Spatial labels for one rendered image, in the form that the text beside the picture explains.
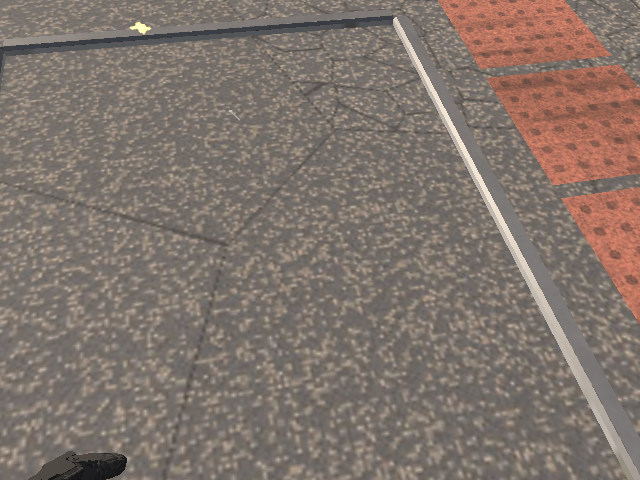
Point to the left robot hand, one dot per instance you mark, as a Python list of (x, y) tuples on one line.
[(91, 466)]

